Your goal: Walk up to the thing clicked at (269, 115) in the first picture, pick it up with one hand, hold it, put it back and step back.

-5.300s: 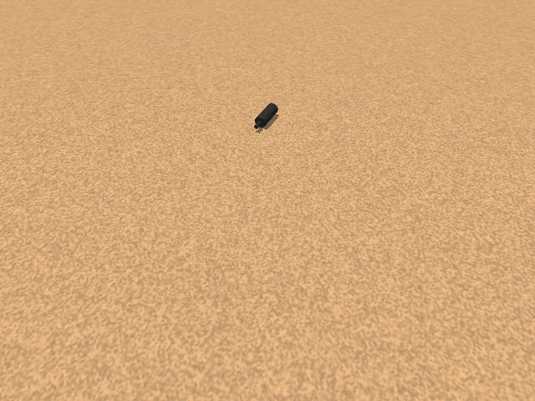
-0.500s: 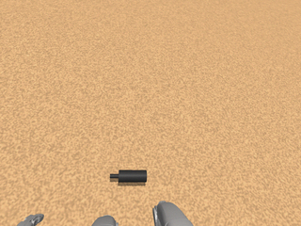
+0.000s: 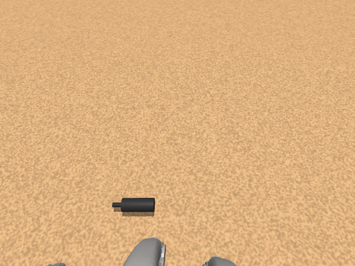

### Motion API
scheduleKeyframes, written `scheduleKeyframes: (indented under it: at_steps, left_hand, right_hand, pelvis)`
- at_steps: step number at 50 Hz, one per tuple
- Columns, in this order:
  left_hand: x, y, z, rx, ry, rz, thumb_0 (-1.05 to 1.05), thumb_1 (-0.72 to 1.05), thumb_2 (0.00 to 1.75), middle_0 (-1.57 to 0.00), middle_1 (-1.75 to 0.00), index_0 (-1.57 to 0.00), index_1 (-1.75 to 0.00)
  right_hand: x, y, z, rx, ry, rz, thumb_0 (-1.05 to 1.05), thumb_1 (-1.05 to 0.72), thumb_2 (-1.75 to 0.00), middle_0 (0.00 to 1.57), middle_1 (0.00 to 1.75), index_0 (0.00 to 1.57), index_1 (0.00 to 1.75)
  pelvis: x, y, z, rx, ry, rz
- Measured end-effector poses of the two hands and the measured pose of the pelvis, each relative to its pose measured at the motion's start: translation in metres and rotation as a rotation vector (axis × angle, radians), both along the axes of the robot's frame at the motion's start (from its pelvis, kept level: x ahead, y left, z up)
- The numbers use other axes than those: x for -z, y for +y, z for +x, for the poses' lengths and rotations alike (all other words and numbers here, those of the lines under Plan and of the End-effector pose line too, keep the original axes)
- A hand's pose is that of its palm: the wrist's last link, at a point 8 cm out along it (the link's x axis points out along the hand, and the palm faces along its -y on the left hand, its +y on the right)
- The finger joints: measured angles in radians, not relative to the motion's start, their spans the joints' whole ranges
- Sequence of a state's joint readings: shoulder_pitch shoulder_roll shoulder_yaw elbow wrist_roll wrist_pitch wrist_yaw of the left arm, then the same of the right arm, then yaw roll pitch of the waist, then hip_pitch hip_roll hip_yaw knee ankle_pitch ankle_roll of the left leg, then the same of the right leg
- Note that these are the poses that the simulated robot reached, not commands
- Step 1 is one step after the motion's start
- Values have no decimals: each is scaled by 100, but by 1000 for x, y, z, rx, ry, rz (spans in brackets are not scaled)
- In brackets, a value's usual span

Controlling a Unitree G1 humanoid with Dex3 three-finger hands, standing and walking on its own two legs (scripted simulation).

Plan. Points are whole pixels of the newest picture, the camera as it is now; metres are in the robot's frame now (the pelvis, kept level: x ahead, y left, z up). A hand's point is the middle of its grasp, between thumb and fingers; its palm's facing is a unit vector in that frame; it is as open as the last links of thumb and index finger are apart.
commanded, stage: walk up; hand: left
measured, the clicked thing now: (133, 204) +0.48 +0.27 -0.71
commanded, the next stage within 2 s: stand in 1.68 s
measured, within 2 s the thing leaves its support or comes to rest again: neither
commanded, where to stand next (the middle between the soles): +0.11 +0.02 m, yaw +4 degrees
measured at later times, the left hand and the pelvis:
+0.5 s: hand out of the picture +0.04 +0.28 -0.14, palm faces +0.15 -0.93 -0.35, open 7.4 cm; pelvis +0.01 +0.00 +0.01, yaw +8 degrees
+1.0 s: hand out of the picture +0.08 +0.26 -0.12, palm faces +0.11 -0.93 -0.35, open 7.4 cm; pelvis +0.02 +0.00 +0.03, yaw +7 degrees
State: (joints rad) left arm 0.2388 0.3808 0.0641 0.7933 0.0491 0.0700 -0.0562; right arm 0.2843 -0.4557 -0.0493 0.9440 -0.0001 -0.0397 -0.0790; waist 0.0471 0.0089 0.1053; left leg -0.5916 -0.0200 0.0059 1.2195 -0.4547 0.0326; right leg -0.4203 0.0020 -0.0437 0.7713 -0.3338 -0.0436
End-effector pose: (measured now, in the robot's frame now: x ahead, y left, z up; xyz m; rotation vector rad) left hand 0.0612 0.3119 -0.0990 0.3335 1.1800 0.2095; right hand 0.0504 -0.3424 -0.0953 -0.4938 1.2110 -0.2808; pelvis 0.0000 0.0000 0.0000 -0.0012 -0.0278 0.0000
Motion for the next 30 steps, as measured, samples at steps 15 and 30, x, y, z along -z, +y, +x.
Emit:
scheduleKeyframes:
  at_steps: [15, 30]
  left_hand:
    - [-21, -16, -50, -153, 13, 49, 0, 90, 89, -21, -30, -21, -30]
    - [10, 8, -20, -165, -15, -38, 0, 91, 90, -21, -30, -20, -30]
  right_hand:
    - [3, 3, 41, -112, 57, 114, 1, -90, -90, 21, 30, 20, 30]
    - [-16, 47, 76, -168, -54, 93, 1, -90, -90, 21, 30, 20, 30]
  pelvis:
    - [-17, -18, 9, -104, -10, 23]
    - [-13, 3, 15, -139, 1, 6]
